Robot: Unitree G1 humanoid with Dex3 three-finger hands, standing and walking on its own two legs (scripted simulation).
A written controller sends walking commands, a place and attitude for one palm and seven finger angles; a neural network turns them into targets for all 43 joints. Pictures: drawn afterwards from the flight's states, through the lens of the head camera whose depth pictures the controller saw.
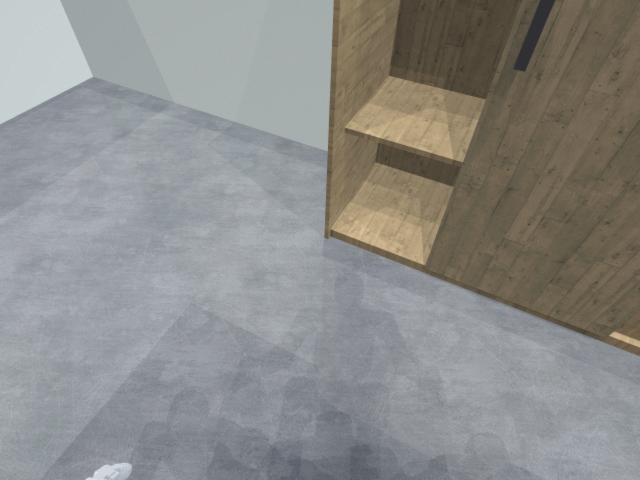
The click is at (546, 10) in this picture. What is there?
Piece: wardrobe's sliding door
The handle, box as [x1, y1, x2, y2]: [513, 0, 554, 71]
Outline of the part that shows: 554,0 540,0 513,68 524,71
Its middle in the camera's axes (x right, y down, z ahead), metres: +0.45 -0.44 +0.79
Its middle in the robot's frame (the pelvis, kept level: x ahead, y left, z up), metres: +0.94 -0.38 +0.19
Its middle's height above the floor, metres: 0.95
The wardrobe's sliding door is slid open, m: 0.41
